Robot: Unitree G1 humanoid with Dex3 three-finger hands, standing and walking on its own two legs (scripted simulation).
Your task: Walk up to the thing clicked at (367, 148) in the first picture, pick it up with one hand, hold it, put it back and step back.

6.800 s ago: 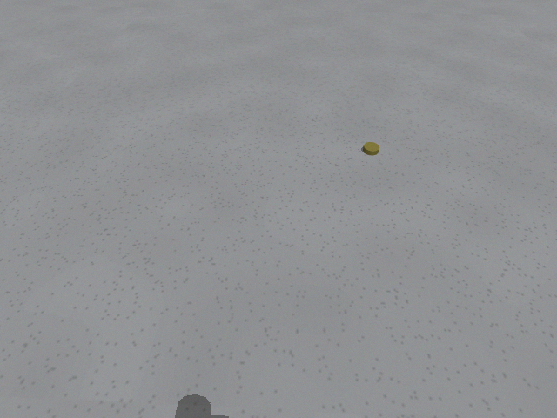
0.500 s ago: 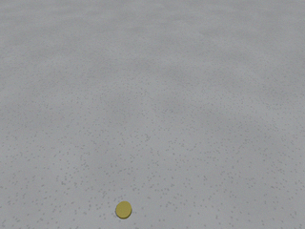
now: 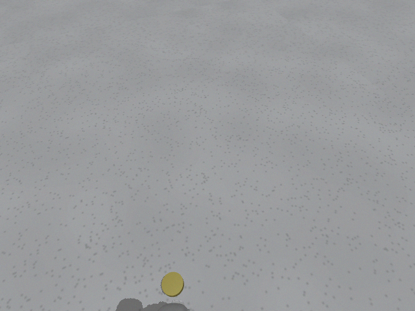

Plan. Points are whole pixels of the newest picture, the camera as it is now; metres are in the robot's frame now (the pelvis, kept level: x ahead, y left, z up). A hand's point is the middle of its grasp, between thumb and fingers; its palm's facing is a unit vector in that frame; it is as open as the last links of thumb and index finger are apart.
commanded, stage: walk up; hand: left
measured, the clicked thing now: (172, 284) +0.32 +0.20 -0.75
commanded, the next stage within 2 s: none
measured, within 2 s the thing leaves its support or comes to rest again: neither
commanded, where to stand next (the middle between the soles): -0.01 +0.01 m, yaw +2 degrees
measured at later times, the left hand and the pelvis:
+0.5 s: hand out of the picture +0.06 +0.26 -0.16, palm faces -0.04 -0.90 -0.43, open 7.3 cm; pelvis -0.04 -0.01 -0.03, yaw -1 degrees
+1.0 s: hand out of the picture -0.04 +0.28 -0.14, palm faces +0.10 -0.93 -0.35, open 7.4 cm; pelvis -0.06 +0.00 +0.00, yaw +7 degrees
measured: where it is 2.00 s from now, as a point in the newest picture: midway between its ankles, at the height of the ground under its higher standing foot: outside the picture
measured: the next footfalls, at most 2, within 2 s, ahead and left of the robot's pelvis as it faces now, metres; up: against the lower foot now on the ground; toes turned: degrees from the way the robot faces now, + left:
left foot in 0.06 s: +0.14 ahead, +0.13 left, +0.00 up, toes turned +1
right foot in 0.44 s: -0.01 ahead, -0.11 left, +0.00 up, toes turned +0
